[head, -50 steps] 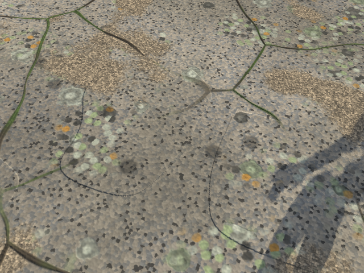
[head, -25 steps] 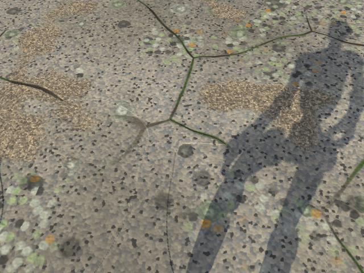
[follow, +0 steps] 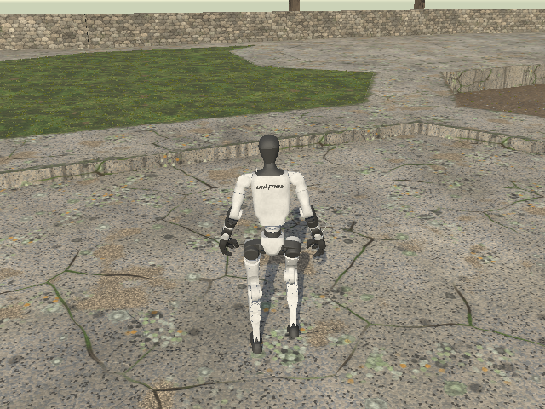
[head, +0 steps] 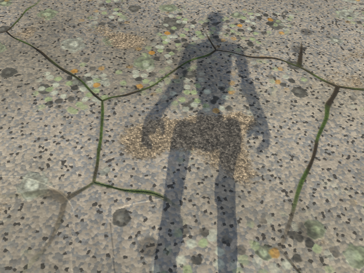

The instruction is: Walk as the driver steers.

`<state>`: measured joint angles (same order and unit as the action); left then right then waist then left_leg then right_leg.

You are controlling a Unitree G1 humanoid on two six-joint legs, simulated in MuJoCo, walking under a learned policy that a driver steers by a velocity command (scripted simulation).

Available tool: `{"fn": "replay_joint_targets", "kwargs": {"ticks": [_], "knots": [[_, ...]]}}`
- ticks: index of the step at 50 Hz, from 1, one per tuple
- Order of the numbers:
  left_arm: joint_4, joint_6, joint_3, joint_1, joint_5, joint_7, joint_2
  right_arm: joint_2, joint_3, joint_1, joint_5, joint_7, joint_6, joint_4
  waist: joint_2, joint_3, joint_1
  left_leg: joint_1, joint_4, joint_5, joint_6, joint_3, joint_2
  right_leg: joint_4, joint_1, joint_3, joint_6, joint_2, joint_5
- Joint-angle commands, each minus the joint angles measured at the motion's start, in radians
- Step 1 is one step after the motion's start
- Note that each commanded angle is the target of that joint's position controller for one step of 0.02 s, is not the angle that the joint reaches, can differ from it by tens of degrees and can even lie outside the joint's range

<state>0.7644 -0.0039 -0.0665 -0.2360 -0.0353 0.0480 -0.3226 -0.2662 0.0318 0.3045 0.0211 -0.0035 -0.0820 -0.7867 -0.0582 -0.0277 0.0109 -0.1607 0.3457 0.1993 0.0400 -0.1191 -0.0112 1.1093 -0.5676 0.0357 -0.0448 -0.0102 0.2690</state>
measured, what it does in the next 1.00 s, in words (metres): walks ahead, turning left: right foot, then left foot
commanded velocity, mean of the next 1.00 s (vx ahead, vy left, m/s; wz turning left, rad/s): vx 0.50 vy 0.00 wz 0.20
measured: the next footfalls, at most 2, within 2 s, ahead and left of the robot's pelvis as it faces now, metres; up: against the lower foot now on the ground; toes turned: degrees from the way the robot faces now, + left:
right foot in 0.28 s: +0.29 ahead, -0.13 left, +0.00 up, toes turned -9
left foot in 0.80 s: +0.57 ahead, +0.07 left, +0.00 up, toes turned +15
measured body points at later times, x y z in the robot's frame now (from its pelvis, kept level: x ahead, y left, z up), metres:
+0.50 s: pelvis +0.26 -0.06 +0.00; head +0.28 -0.07 +0.45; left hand +0.33 +0.20 -0.12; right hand +0.30 -0.32 -0.14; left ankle +0.27 +0.09 -0.66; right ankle +0.25 -0.13 -0.75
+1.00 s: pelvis +0.52 +0.02 -0.01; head +0.55 +0.04 +0.44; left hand +0.56 +0.30 -0.13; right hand +0.66 -0.23 -0.13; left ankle +0.53 +0.06 -0.75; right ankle +0.54 -0.14 -0.66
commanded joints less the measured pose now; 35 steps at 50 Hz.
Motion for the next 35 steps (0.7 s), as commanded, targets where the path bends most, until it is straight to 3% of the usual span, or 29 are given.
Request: {"fn": "replay_joint_targets", "kwargs": {"ticks": [1, 6, 10, 12, 13, 14, 15, 16, 17, 18, 20, 21, 25, 31, 35], "knots": [[-0.081, 0.001, 0.000, 0.038, -0.002, 0.014, -0.024, -0.111, 0.030, 0.023, -0.004, 0.002, -0.020, 0.030, 0.150, -0.009, -0.006, 0.071, -0.195, -0.253, 0.118, 0.148, 0.271, -0.031, -0.139, 0.017, 0.018, -0.049, -0.097], [-0.129, 0.015, 0.029, 0.196, 0.000, 0.028, 0.025, -0.117, 0.032, 0.074, -0.002, 0.009, -0.019, -0.014, 0.148, -0.041, 0.028, 0.062, -0.201, -0.317, 0.099, 0.019, 0.234, -0.353, -0.044, -0.054, 0.006, -0.030, -0.237], [-0.145, 0.022, 0.035, 0.255, -0.011, 0.019, 0.014, -0.143, 0.034, 0.153, -0.005, 0.006, 0.000, -0.075, 0.148, -0.059, 0.038, 0.158, -0.154, -0.469, 0.101, 0.023, 0.276, -0.502, 0.036, -0.108, -0.041, 0.000, -0.128], [-0.115, 0.036, 0.027, 0.169, -0.019, 0.004, -0.003, -0.166, 0.035, 0.160, -0.008, 0.004, 0.012, -0.100, 0.157, -0.003, -0.013, 0.206, 0.006, -0.770, 0.095, 0.026, 0.269, -0.567, 0.176, -0.137, -0.075, 0.045, -0.052], [-0.062, 0.051, 0.017, 0.019, -0.027, -0.006, -0.019, -0.164, 0.032, 0.153, -0.015, 0.003, 0.017, -0.108, 0.131, 0.080, -0.086, 0.167, 0.181, -0.800, 0.078, 0.002, 0.236, -0.646, 0.371, -0.141, -0.097, 0.067, -0.104], [-0.011, 0.061, -0.004, -0.151, -0.047, -0.022, -0.079, -0.133, 0.020, 0.145, -0.022, 0.006, 0.013, -0.086, 0.080, 0.201, -0.152, -0.011, 0.414, -0.549, 0.060, -0.004, 0.198, -0.648, 0.649, -0.015, -0.131, -0.057, -0.078], [-0.009, 0.061, -0.032, -0.228, -0.054, -0.039, -0.199, -0.002, -0.012, 0.204, -0.045, 0.023, 0.009, -0.024, -0.171, 0.367, -0.137, -0.396, 0.797, 0.168, 0.010, -0.026, 0.037, -0.694, 0.986, 0.465, -0.245, -0.419, -0.065], [-0.012, 0.052, -0.039, -0.224, -0.007, -0.050, -0.193, -0.116, 0.024, 0.153, -0.027, 0.004, 0.020, -0.042, -0.076, 0.381, -0.159, -0.457, 0.944, 0.318, 0.020, 0.140, -0.005, -0.771, 0.896, 0.569, -0.259, -0.450, -0.161], [-0.004, 0.053, -0.023, -0.142, 0.005, -0.052, -0.141, -0.121, 0.032, 0.093, -0.027, 0.003, 0.021, -0.028, -0.031, 0.223, -0.115, -0.490, 0.939, 0.244, 0.032, 0.186, 0.045, -0.781, 0.771, 0.379, -0.226, -0.391, -0.215], [0.003, 0.062, -0.004, -0.086, 0.007, -0.049, -0.070, -0.092, 0.025, 0.084, -0.027, 0.007, 0.018, -0.035, -0.014, 0.116, -0.075, -0.477, 0.867, 0.185, 0.033, 0.172, 0.082, -0.824, 0.645, 0.266, -0.185, -0.339, -0.251], [0.014, 0.077, 0.018, -0.022, 0.013, -0.050, 0.005, -0.068, 0.029, 0.119, -0.004, 0.015, 0.045, -0.071, -0.026, 0.028, -0.015, -0.392, 0.790, 0.121, 0.021, 0.163, 0.108, -0.900, 0.487, 0.110, -0.106, -0.253, -0.247], [0.017, 0.086, 0.018, -0.025, 0.012, -0.050, 0.003, -0.049, 0.029, 0.146, 0.003, 0.022, 0.058, -0.080, -0.057, 0.033, -0.001, -0.352, 0.790, 0.107, 0.014, 0.156, 0.103, -0.919, 0.448, 0.086, -0.116, -0.263, -0.272], [0.054, 0.115, 0.006, -0.062, 0.018, -0.055, -0.014, -0.027, 0.036, 0.029, 0.007, 0.044, 0.076, -0.047, -0.011, -0.026, 0.007, -0.468, 0.744, -0.019, -0.002, 0.148, 0.120, -0.987, 0.452, -0.030, -0.120, -0.249, -0.294], [0.099, 0.114, 0.005, -0.116, 0.017, -0.061, -0.017, 0.002, 0.019, -0.178, 0.009, 0.065, 0.072, 0.025, -0.011, -0.073, -0.027, -0.490, 0.453, -0.208, -0.001, 0.080, 0.108, -0.985, 0.489, -0.187, -0.108, -0.228, -0.358], [0.134, 0.102, -0.004, -0.173, 0.014, -0.070, -0.048, -0.013, 0.017, -0.268, 0.017, 0.074, 0.071, 0.070, -0.001, -0.088, -0.047, -0.462, 0.326, -0.149, 0.050, 0.013, 0.079, -0.930, 0.604, -0.241, -0.090, -0.263, -0.502]]}}
Velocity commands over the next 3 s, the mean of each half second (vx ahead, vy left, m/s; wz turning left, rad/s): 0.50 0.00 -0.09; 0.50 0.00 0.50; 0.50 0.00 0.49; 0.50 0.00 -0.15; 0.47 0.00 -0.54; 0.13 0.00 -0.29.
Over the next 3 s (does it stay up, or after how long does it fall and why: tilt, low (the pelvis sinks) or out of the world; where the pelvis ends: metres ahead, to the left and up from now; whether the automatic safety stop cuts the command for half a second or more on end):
stays up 1.37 0.30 -0.01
